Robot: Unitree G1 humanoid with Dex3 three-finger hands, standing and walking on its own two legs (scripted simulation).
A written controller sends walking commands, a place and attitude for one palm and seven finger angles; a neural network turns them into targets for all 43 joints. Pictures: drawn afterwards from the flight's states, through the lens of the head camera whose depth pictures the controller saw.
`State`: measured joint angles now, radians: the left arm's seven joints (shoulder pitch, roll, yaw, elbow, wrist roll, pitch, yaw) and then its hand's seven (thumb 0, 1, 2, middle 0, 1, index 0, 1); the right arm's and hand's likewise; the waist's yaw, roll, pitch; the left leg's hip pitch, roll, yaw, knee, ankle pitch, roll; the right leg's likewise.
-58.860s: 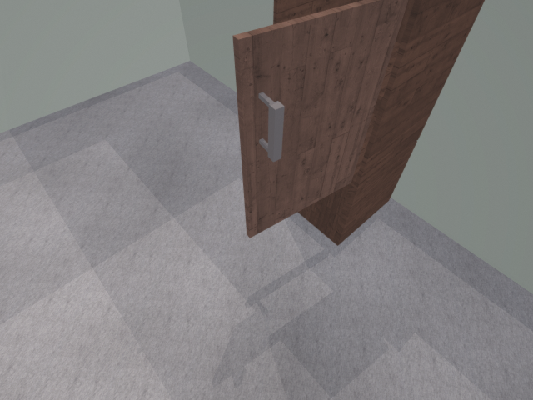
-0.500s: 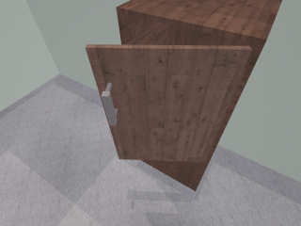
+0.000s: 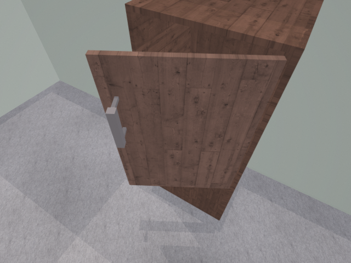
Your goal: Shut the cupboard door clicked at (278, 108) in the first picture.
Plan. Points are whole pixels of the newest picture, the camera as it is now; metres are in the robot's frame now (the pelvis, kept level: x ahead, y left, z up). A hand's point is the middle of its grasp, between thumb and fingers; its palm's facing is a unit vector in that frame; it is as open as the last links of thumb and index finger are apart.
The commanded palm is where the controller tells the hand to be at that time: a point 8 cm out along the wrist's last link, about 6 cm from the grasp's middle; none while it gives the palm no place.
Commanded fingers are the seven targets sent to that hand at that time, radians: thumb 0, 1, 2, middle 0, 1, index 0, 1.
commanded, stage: look again from close up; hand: left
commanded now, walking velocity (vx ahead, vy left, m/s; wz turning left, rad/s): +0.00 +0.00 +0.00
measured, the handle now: (118, 123) +0.43 +0.18 +0.07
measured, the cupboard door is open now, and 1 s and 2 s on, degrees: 29 29 29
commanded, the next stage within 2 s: raise the hand and make a fist in 0.08 s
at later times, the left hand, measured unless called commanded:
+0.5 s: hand (117, 233) +0.18 +0.14 -0.01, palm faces +0.01 -1.00 +0.00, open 6.7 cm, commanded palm +0.12 +0.21 -0.04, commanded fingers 0.00 0.90 0.90 -0.49 -0.62 -0.49 -0.62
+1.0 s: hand (99, 239) +0.17 +0.17 +0.00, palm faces +0.03 -1.00 -0.04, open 4.2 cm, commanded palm +0.13 +0.22 +0.01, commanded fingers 0.00 0.90 0.90 -0.95 -1.12 -0.95 -1.12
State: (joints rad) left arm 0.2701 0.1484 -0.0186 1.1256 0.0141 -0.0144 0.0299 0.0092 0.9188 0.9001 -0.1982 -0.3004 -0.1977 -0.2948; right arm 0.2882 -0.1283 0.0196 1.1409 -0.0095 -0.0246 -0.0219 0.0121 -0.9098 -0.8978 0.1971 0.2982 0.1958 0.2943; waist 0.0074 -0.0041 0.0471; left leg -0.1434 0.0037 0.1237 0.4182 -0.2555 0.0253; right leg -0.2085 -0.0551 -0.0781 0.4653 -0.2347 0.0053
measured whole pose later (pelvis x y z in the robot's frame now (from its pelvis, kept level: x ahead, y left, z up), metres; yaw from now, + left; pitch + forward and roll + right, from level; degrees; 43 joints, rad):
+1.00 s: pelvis -0.03 -0.02 -0.07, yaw +3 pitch +10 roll -1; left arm 0.45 0.23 0.16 -0.11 -0.29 -0.29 -0.27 0.02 0.90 0.90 -0.78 -0.93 -0.77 -0.92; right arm 0.29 -0.20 0.02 0.54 0.03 -0.21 -0.06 0.02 -0.90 -0.90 0.20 0.30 0.20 0.30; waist 0.01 0.03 -0.09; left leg -0.72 0.05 0.04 1.02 -0.48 0.00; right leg -0.73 -0.06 -0.14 0.99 -0.44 -0.03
